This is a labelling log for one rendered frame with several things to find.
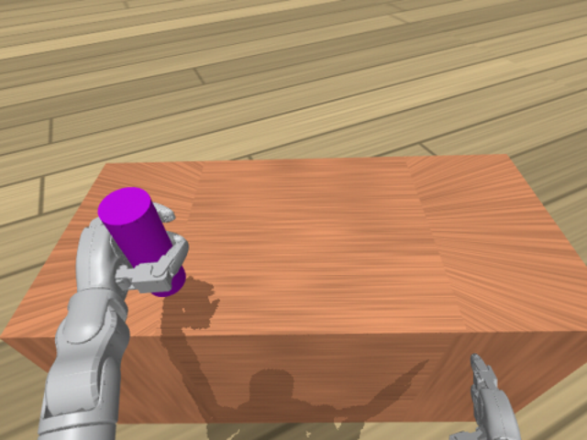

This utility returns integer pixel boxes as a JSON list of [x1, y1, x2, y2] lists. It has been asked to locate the left robot arm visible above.
[[38, 288, 130, 440]]

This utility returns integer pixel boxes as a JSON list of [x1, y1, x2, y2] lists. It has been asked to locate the can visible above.
[[97, 187, 186, 297]]

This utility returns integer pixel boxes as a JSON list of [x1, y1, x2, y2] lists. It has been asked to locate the right robot hand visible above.
[[449, 353, 521, 440]]

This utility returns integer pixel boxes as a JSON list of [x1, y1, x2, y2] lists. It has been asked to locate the left robot hand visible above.
[[76, 203, 189, 300]]

